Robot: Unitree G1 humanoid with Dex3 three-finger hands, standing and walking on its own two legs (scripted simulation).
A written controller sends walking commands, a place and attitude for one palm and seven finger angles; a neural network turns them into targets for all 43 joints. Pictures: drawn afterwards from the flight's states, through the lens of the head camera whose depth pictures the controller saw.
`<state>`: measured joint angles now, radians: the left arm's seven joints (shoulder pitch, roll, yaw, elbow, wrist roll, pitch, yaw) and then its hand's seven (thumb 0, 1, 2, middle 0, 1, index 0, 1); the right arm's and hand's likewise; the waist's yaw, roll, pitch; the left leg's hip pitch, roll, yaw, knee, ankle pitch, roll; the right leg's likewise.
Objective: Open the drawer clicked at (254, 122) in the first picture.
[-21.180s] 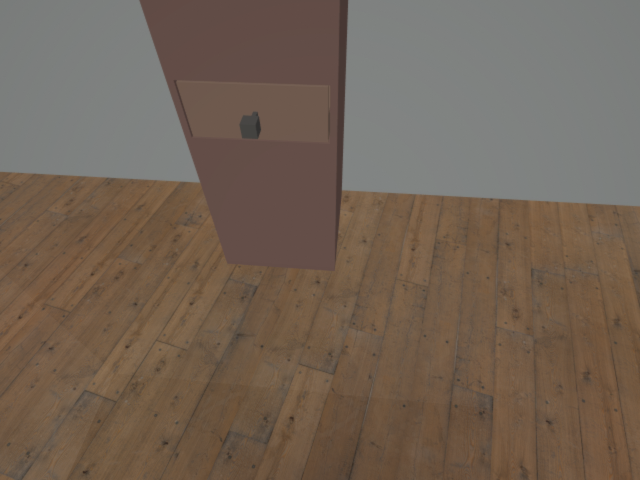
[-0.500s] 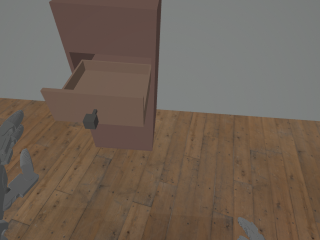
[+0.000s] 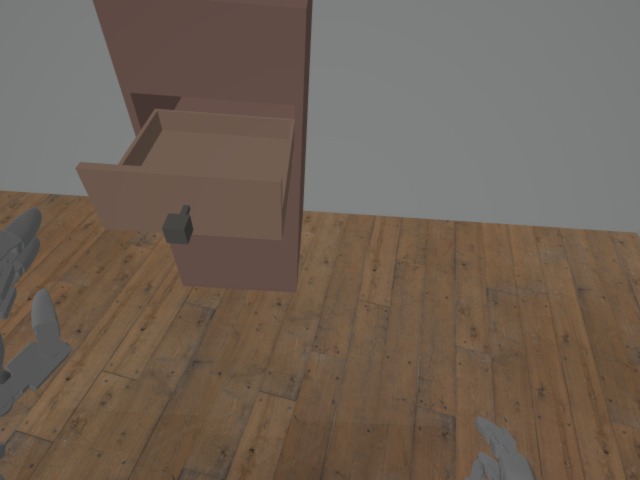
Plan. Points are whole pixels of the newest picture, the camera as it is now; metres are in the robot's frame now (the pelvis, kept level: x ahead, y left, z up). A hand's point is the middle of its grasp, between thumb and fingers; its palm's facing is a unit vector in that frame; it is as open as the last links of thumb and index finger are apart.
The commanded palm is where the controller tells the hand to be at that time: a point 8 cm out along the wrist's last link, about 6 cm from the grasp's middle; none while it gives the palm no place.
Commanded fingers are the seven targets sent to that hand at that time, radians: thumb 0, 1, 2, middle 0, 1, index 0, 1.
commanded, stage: let the arm hang, fingers relaxed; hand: left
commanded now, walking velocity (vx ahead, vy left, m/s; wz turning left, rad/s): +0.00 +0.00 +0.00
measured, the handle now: (181, 221) +0.59 +0.29 -0.07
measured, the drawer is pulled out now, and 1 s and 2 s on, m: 0.30 0.30 0.30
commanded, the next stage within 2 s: look to check the result in 1.14 s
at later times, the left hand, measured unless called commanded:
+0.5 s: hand out of the picture -0.04 +0.20 -0.16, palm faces +0.02 -0.97 -0.22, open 7.1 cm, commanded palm none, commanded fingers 0.00 0.90 0.90 -0.20 -0.30 -0.20 -0.30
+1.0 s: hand out of the picture +0.03 +0.18 -0.15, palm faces -0.01 -0.98 -0.22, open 7.4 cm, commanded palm none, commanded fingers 0.00 0.90 0.90 -0.20 -0.30 -0.20 -0.30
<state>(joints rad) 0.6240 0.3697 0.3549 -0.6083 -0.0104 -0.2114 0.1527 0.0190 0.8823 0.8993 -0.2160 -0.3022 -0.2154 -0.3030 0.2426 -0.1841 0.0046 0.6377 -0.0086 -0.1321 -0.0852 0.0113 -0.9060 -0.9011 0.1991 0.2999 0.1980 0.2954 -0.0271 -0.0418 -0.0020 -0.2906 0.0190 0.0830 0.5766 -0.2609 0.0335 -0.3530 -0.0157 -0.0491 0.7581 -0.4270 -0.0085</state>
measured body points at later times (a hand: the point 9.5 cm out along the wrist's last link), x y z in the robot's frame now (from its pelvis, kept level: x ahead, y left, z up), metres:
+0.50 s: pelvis +0.00 +0.00 +0.01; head +0.02 +0.01 +0.46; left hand -0.04 +0.25 -0.14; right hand -0.02 -0.23 -0.14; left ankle +0.03 +0.10 -0.73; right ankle +0.01 -0.12 -0.73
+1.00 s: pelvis +0.00 +0.00 +0.02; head +0.00 -0.02 +0.46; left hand +0.03 +0.23 -0.14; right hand +0.00 -0.23 -0.15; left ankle +0.03 +0.10 -0.73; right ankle +0.01 -0.12 -0.73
